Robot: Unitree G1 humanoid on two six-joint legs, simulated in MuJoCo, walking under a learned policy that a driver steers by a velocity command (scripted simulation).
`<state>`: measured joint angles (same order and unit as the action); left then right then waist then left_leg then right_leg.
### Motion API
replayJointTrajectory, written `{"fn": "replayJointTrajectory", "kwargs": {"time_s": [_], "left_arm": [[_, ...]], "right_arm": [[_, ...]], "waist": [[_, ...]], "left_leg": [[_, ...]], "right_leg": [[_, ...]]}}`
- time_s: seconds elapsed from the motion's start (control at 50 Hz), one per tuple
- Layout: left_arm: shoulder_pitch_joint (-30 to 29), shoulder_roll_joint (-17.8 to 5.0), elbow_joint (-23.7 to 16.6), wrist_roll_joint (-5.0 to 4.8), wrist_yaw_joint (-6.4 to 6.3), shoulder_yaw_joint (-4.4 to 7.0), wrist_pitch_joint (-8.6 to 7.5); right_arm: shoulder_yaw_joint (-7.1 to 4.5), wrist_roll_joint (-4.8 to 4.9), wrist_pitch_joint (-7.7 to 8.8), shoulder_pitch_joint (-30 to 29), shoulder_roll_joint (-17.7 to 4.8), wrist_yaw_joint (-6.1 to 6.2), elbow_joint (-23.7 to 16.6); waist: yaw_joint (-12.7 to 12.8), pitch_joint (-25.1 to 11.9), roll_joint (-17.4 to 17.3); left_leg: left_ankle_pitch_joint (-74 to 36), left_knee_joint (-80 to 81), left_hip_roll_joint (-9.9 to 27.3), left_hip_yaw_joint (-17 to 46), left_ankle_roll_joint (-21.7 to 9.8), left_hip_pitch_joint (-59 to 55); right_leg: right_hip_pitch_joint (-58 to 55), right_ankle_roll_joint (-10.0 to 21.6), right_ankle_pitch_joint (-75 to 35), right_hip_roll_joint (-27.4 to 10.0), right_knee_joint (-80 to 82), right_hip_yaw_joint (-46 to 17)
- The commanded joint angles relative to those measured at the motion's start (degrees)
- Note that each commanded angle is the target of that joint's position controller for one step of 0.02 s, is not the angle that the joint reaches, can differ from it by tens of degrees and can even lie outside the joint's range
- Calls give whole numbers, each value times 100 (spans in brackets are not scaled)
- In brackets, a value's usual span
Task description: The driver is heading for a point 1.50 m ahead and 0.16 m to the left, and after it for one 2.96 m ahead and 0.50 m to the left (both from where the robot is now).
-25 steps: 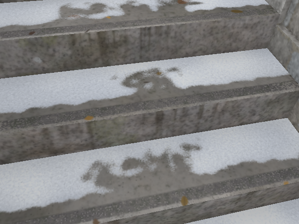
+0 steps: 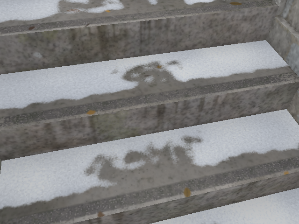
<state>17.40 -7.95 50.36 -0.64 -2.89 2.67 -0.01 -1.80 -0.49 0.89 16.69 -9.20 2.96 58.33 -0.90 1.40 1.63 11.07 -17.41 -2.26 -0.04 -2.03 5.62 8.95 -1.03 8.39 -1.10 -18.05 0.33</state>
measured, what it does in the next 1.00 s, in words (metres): climbs: right foot, then left foot 0.17 m higher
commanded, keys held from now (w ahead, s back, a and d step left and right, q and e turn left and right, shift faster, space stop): no key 0.02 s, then w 0.64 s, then no key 0.34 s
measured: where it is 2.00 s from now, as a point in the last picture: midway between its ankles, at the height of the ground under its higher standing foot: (157, 188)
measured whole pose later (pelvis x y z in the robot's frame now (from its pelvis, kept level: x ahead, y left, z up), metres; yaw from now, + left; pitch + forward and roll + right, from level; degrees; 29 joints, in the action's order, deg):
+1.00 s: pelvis +0.30 -0.13 +0.15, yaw -2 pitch +2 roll -1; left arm 7.1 -10.6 42.0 -0.5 0.9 -1.5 -2.5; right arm 1.4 -3.7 1.1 25.2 -11.0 -1.3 61.1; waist -0.6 -2.9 1.7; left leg 16.9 -31.4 0.3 -6.1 -3.2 16.5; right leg 59.8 4.2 2.0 1.9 -104.7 -11.5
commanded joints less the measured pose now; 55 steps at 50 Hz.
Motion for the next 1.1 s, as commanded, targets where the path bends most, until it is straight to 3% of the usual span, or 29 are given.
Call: {"fn": "replayJointTrajectory", "kwargs": {"time_s": [0.02, 0.16, 0.24, 0.34, 0.36, 0.4, 0.42, 0.44, 0.46, 0.48, 0.5, 0.52, 0.58, 0.6, 0.64, 0.68, 0.72, 0.74, 0.76, 0.78, 0.8, 0.82, 0.84, 0.86, 0.9, 1.0, 1.04, 1.06, 1.1], "left_arm": [[138, -336, -283, -5, 0, 78, -90], [191, -341, -313, -111, 55, 83, -179], [202, -528, -396, -155, 248, 108, -287], [-261, -415, -648, -179, 362, -86, -442], [-14, -453, -610, -211, 349, -106, -487], [1140, -966, -429, -67, 248, 210, -413], [2423, -1617, -23, -54, 206, 430, -307], [3030, -1792, 299, 163, 214, 403, -153], [2568, -1066, 59, 367, 224, 92, -143], [2740, -1250, 189, 476, 224, 151, -151], [2326, -924, 266, 385, 237, 54, -153], [1842, -582, 384, 352, 299, -82, -190], [1168, -165, 622, 185, 292, -361, -255], [740, -304, 557, 168, 255, -393, -293], [27, -1012, 370, -14, 41, -312, -339], [998, -1559, 706, -159, 84, -187, -523], [994, -2022, 819, 49, 38, 4, -346], [920, -1698, 748, 106, -5, -50, -287], [617, -1472, 444, 277, 33, -66, -358], [1170, -434, 577, 303, 286, -229, -538], [938, -387, 478, 158, 552, -175, -686], [-87, -162, -152, -15, 583, -234, -570], [-471, -7, -467, 18, 522, -352, -461], [-169, -79, -466, 4, 456, -367, -348], [327, 163, -428, -137, 452, -532, -251], [31, 252, -616, 109, 352, -640, -133], [179, -115, -515, 125, 319, -540, -75], [-496, -269, -688, 237, 306, -532, -53], [-1613, -228, -865, 77, 283, -580, 24]], "right_arm": [[-120, 2, 28, 313, -588, 18, -184], [-270, 4, -48, 77, -1125, 65, -507], [-356, 175, -117, 383, -1396, 125, -381], [-245, 125, -98, 456, -1309, 43, -125], [-262, 110, -95, 225, -1347, -2, -275], [-241, 260, -5, -596, -1555, -145, -620], [-114, 64, 112, -1148, -1342, -178, -1002], [179, -92, 451, -1640, -412, -406, -1358], [238, 125, 668, -992, -39, -548, -1141], [218, 357, 705, -231, -184, -617, -1092], [287, 536, 613, -955, -118, -602, -1519], [508, 477, 559, -2097, 275, -526, -2289], [892, 157, 609, -2077, 658, -692, -2944], [957, 166, 581, -1871, 590, -716, -3019], [977, 36, 572, -2012, 91, -522, -3255], [681, -23, 527, -1588, -597, -288, -2905], [555, -46, 488, -344, -804, -221, -2413], [466, -4, 501, -167, -918, -294, -2263], [243, -237, 368, 753, -1413, -330, -1766], [106, -580, 189, 1597, -1792, -263, -1159], [124, -553, 156, 1223, -1261, -203, -1125], [165, -249, 137, 394, -820, -217, -1001], [237, -104, 179, -91, -422, -298, -792], [331, -156, 216, -378, 72, -399, -639], [415, -278, 167, -369, 491, -535, -343], [528, -413, 198, 117, 201, -364, -199], [483, -243, 162, 37, -58, -278, -298], [415, -131, 164, 346, -315, -223, -317], [230, -47, 126, 871, -800, -127, -203]], "waist": [[-27, 162, -147], [-48, 482, -679], [-165, 453, -655], [-15, 359, -858], [182, 201, -798], [1208, -246, -439], [1731, -598, 628], [1585, -585, 2332], [1059, -763, 1945], [877, -1417, 1639], [787, -641, 1231], [780, 116, 609], [-106, 668, -118], [-366, 729, 43], [-796, 366, 322], [-851, -1107, 425], [-1205, -1548, 1431], [-1232, -1573, 1263], [-1383, -1633, -75], [-972, -2434, -3033], [-806, -2028, -1400], [-432, -491, -662], [-38, 363, 6], [339, 462, 388], [675, 467, 211], [524, -199, -316], [642, -575, -634], [237, -666, -819], [-337, -447, -1044]], "left_leg": [[-827, 436, 892, 907, 7, 150], [2523, 918, 1553, 1939, -937, 550], [1350, 1023, 2385, 2473, -1445, -86], [-909, 828, 1735, 1080, -1307, -294], [-1653, 650, 1701, 858, -1298, -138], [-5615, -1408, 979, 103, -954, 204], [-3628, -3307, 529, -201, -420, 1944], [1463, -5743, -357, -564, -4, 3218], [2529, -8649, -683, 695, -48, 4571], [2645, -10127, -675, 1226, -107, 5292], [3009, -11086, -229, 922, -136, 6854], [2965, -11801, -38, 728, -206, 7889], [1962, -10883, 338, 306, -482, 7612], [1339, -9903, 455, -74, -443, 6746], [998, -7450, 604, -828, -238, 3432], [996, -7067, -231, -1601, -249, 1666], [1460, -5035, -195, -957, -403, 2467], [913, -3408, -198, -566, -558, 2119], [-1832, -2124, 539, 1283, -944, 287], [-4701, -508, 2240, 4219, -2188, -990], [-2797, -307, 2555, 4665, -2135, -82], [-1062, -402, 2408, 3762, -1605, 1136], [-330, -499, 2012, 2645, -1084, 1824], [7, -517, 1638, 1674, -707, 2089], [-434, -434, 1199, 387, -480, 2345], [-2171, -386, 1090, -355, -852, 2614], [-2576, -528, 924, -583, -762, 2104], [-2670, -300, 927, -515, -749, 1738], [-2677, 44, 1341, 44, -862, 1258]], "right_leg": [[30, -10, -25, -503, 286, -672], [1107, 196, 1374, -188, -1318, -230], [2318, 170, 1608, -571, -3113, -348], [2256, 222, 1646, -574, -3207, 363], [1765, 292, 1565, -500, -2717, 449], [49, 548, -164, 238, -588, 854], [-1829, 691, -568, -366, 9, -529], [-2411, 1003, -3927, -1438, 46, -1718], [-2687, 1511, -7000, -1933, -851, -2128], [-2810, 2073, -4545, -2606, -334, -2971], [-2942, 1909, -2456, -2430, -26, -2542], [-2463, 1539, -1645, -2222, 104, -2001], [-56, 875, -318, -1415, 693, -791], [1165, 798, 116, -1068, 1182, -343], [3181, 1076, -2280, -763, 2558, 261], [1315, 1145, -9805, -865, 1256, 386], [-1617, 1184, -12364, -1421, -709, 65], [-2012, 1212, -12008, -1330, -1700, -3], [-430, 1004, -8263, -788, -3510, -293], [1511, 592, 223, 1257, -7202, -1031], [2544, 647, 861, 1283, -9410, -2252], [3649, 807, 1205, 1127, -10415, -1992], [4185, 1002, 1060, 783, -10491, -1773], [4246, 1070, 775, 558, -10229, -1613], [4417, 1004, 382, 489, -10170, -1327], [4040, 197, -1424, 185, -8397, -539], [3342, -54, -1648, -251, -6535, -155], [3007, -136, -1528, -311, -5526, 414], [2381, -215, -733, -256, -4014, 667]]}}
Keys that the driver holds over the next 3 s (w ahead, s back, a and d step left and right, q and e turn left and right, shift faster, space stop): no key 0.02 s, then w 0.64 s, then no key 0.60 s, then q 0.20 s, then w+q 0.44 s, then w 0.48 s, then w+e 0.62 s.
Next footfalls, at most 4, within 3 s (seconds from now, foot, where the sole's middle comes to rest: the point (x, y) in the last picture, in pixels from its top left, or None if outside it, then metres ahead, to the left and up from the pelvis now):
0.40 right None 0.09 -0.21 -0.79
0.74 left None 0.34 -0.04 -0.62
1.20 right None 0.40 -0.31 -0.62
1.76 left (123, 187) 0.52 0.10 -0.45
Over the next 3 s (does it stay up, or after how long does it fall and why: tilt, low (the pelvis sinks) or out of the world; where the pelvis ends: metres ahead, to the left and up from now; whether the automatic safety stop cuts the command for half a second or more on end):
stays up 1.05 0.27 0.62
